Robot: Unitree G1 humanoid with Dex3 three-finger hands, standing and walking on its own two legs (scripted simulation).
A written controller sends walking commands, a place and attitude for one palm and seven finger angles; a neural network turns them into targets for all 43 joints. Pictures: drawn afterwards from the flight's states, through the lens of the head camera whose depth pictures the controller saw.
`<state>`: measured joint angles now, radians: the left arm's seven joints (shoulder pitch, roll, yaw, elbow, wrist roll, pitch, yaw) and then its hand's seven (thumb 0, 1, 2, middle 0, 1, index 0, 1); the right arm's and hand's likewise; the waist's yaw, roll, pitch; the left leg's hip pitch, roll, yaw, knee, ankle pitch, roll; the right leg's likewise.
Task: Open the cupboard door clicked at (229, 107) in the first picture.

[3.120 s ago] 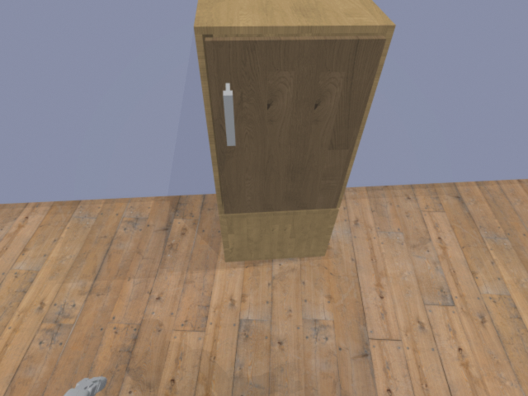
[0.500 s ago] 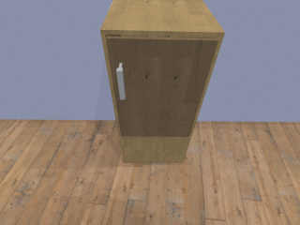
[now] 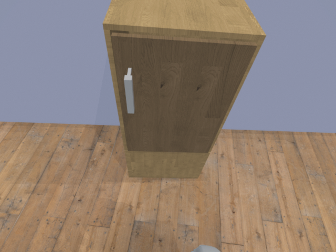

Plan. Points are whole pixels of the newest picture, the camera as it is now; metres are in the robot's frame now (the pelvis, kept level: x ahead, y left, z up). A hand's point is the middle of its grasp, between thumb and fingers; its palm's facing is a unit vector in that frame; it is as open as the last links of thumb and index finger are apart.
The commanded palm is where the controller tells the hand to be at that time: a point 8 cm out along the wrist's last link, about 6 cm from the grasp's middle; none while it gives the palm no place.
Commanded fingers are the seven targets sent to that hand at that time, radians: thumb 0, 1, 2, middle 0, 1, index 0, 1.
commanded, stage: come to a stop and stand still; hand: left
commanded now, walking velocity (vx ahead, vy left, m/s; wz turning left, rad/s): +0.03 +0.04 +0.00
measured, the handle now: (130, 91) +0.56 +0.17 +0.01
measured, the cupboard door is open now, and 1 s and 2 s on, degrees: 0 0 0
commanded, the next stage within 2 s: look again from close up in 1.02 s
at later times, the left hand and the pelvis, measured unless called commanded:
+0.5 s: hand out of the picture +0.00 +0.11 -0.18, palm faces +0.09 -0.98 -0.20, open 7.2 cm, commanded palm none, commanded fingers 0.00 0.90 0.90 -0.20 -0.30 -0.20 -0.30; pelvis -0.03 -0.07 -0.01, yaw +2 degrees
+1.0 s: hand out of the picture -0.09 +0.09 -0.18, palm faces +0.08 -0.99 -0.14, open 7.4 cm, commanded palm none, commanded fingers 0.00 0.90 0.90 -0.20 -0.30 -0.20 -0.30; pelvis -0.04 -0.06 +0.00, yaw +1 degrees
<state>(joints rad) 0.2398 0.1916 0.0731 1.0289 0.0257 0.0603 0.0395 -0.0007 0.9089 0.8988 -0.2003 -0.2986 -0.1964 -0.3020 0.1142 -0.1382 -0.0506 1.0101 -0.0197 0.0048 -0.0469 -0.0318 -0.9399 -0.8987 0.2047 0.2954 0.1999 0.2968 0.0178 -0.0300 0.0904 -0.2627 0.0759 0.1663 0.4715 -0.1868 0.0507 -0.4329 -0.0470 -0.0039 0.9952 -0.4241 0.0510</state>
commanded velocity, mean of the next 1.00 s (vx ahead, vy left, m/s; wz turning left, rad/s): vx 0.00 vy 0.00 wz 0.00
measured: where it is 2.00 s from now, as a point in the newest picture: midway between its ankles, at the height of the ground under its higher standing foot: outside the picture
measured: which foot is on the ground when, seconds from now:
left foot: down 0.00-0.16, up 0.18-0.46, down 0.48-1.00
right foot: up 0.00-0.14, down 0.16-1.00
